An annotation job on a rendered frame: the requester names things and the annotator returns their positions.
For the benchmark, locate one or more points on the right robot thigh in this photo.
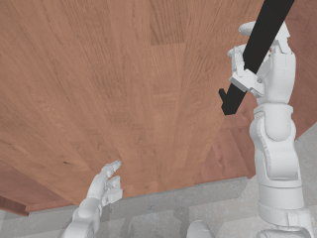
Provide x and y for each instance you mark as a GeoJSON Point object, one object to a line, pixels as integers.
{"type": "Point", "coordinates": [199, 229]}

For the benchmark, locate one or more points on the left robot forearm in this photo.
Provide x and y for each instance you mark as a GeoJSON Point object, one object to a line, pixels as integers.
{"type": "Point", "coordinates": [85, 219]}

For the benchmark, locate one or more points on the robot left hand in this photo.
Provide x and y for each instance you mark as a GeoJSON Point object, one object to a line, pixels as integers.
{"type": "Point", "coordinates": [104, 189]}

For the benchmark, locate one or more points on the robot right hand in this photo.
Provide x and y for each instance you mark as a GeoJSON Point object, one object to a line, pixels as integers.
{"type": "Point", "coordinates": [277, 72]}

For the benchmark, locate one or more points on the wardrobe door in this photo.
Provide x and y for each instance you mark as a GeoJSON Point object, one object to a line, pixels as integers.
{"type": "Point", "coordinates": [86, 83]}
{"type": "Point", "coordinates": [18, 187]}

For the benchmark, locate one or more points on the right robot forearm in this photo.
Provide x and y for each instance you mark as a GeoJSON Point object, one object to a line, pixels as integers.
{"type": "Point", "coordinates": [278, 174]}

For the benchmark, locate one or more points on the handle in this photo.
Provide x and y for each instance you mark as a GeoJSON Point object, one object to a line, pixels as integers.
{"type": "Point", "coordinates": [267, 25]}

